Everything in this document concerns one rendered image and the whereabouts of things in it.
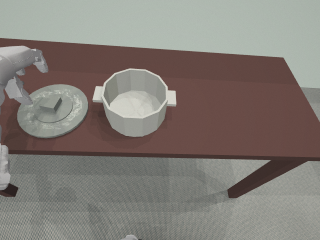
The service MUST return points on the lid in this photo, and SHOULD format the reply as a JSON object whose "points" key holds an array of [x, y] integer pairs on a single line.
{"points": [[48, 124]]}

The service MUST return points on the left robot forearm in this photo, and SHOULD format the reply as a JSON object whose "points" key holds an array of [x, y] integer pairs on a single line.
{"points": [[7, 72]]}

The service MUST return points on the robot left upper arm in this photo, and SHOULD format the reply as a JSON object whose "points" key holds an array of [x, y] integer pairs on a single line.
{"points": [[4, 167]]}

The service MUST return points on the table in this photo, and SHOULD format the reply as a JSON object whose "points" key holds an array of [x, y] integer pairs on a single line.
{"points": [[228, 106]]}

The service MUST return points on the knob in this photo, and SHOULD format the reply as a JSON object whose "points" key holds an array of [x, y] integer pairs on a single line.
{"points": [[50, 103]]}

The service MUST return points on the robot left hand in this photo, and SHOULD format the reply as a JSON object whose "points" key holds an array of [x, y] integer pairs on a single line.
{"points": [[21, 57]]}

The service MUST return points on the pot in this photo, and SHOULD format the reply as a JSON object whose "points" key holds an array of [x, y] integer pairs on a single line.
{"points": [[135, 101]]}

